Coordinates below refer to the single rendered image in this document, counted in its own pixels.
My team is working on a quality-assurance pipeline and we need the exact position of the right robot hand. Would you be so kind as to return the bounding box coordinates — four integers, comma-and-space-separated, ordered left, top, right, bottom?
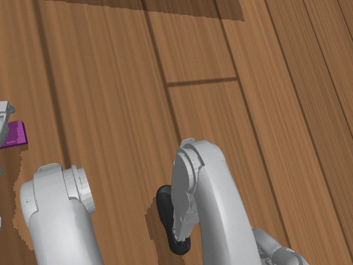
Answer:
252, 227, 282, 265

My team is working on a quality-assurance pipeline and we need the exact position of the left robot hand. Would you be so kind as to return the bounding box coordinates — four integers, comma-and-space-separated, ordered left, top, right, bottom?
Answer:
0, 101, 15, 174

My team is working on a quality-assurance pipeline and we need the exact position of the right robot arm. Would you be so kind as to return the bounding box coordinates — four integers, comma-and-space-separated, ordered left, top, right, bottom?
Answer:
271, 247, 309, 265

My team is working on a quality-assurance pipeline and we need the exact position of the small box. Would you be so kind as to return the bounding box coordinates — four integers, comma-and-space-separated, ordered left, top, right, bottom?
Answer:
0, 121, 28, 149

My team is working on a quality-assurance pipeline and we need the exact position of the right robot foot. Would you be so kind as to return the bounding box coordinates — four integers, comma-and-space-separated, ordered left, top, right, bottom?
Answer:
156, 185, 191, 255

